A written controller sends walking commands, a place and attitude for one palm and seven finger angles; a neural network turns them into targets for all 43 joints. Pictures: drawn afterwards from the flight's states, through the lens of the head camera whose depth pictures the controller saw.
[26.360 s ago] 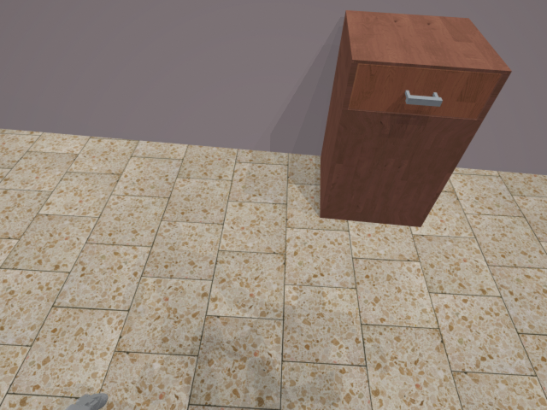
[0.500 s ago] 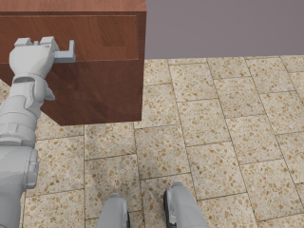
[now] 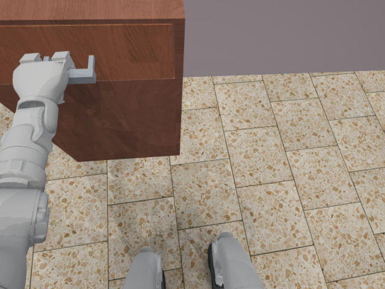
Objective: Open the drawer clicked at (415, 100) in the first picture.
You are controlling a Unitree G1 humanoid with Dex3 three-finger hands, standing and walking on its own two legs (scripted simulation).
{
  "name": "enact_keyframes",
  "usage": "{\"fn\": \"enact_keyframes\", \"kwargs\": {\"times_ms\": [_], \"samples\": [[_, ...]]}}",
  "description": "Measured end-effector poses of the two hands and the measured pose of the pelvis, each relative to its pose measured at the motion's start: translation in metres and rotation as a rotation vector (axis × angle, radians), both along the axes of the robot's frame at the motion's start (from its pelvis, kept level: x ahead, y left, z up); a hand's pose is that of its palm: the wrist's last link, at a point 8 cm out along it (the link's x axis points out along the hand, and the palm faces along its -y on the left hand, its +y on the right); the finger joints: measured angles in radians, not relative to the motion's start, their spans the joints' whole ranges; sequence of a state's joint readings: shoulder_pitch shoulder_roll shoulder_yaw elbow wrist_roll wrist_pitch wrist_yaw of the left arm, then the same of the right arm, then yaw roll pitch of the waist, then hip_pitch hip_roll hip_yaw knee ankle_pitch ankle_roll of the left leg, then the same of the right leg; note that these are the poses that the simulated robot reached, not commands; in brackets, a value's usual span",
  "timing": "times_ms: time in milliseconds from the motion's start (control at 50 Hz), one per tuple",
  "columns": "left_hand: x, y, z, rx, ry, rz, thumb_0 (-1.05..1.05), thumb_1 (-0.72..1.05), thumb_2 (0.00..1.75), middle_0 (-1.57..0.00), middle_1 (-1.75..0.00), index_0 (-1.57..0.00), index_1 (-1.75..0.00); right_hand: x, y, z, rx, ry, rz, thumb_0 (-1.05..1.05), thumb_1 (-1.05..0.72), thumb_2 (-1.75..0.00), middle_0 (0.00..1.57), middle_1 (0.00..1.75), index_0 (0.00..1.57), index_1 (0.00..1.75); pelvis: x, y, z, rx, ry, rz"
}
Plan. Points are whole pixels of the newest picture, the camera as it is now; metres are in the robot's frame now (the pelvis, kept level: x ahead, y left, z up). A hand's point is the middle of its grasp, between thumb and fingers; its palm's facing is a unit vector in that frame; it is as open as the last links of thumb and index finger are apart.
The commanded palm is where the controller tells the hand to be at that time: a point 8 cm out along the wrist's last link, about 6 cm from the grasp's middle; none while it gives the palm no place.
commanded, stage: pull the drawer open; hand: left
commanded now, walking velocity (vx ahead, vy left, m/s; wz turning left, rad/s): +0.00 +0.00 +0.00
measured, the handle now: (68, 68) +0.57 +0.23 +0.02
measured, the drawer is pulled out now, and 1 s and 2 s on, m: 0.00 0.10 0.22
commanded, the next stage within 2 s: none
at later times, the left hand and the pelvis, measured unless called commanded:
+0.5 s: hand (54, 113) +0.47 +0.26 -0.01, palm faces -0.06 -0.04 -1.00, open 5.6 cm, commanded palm +0.44 +0.24 +0.04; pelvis +0.02 +0.00 +0.02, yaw -1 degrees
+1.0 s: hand (50, 141) +0.41 +0.26 -0.01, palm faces -0.05 -0.03 -1.00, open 5.5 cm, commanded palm +0.38 +0.24 +0.04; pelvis +0.03 +0.00 +0.03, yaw -1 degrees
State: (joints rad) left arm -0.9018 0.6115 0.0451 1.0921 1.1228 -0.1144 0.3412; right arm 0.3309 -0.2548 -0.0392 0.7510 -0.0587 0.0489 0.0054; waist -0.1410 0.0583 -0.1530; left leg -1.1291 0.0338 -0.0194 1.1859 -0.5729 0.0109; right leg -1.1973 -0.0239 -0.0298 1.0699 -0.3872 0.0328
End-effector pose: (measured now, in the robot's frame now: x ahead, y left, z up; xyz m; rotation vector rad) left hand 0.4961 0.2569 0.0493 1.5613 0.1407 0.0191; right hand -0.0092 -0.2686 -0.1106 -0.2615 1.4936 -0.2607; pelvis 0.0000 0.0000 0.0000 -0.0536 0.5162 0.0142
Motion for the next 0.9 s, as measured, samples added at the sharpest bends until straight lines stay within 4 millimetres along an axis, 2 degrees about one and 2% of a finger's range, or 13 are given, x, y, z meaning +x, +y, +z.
{"fn": "enact_keyframes", "kwargs": {"times_ms": [160,300,700,900], "samples": [[-0.001,0.0,0.0,-0.006,0.002,0.0,0.01,0.76,0.82,-0.34,-1.32,-0.37,-1.35,0.006,-0.001,0.003,-0.001,-0.005,-0.001,0.0,-0.9,-0.89,0.2,0.3,0.2,0.3,0.004,0.0,0.003,0.0,-0.003,-0.004],[-0.011,0.0,0.0,-0.017,0.001,-0.002,0.01,0.76,0.81,-0.34,-1.32,-0.36,-1.35,0.018,0.0,0.006,0.011,-0.022,-0.005,0.0,-0.9,-0.9,0.2,0.3,0.2,0.3,0.011,0.001,0.01,0.004,-0.017,-0.017],[-0.062,0.0,-0.002,-0.025,-0.031,-0.013,0.0,0.76,0.84,-0.34,-1.34,-0.37,-1.35,0.098,0.004,0.01,0.037,-0.164,0.059,0.0,-0.9,-0.9,0.2,0.3,0.2,0.3,0.028,0.004,0.024,0.012,-0.069,-0.018],[-0.089,-0.002,-0.001,-0.023,-0.027,0.007,0.0,0.76,0.82,-0.34,-1.35,-0.37,-1.35,0.114,0.007,0.016,0.044,-0.215,0.066,0.0,-0.9,-0.9,0.2,0.3,0.2,0.3,0.03,0.003,0.03,0.015,-0.099,-0.019]]}}
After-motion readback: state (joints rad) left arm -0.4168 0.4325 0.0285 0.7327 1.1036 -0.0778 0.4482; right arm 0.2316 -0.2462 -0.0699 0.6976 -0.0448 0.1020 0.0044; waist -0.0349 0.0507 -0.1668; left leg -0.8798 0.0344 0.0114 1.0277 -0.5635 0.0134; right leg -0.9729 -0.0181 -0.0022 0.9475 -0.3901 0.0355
